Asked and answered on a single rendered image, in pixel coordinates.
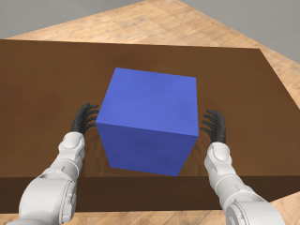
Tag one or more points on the robot left hand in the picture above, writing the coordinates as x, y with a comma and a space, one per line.
80, 121

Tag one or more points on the pedestal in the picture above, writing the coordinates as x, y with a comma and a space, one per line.
44, 83

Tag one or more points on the right robot upper arm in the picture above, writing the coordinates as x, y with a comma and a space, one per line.
252, 213

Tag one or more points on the robot right hand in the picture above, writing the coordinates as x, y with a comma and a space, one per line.
218, 133

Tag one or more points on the robot right forearm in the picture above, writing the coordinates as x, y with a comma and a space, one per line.
223, 178

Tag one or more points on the carton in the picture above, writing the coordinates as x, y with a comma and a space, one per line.
148, 121

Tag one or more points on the left robot upper arm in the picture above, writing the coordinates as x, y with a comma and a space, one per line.
48, 201

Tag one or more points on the robot left forearm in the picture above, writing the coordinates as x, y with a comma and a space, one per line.
68, 163

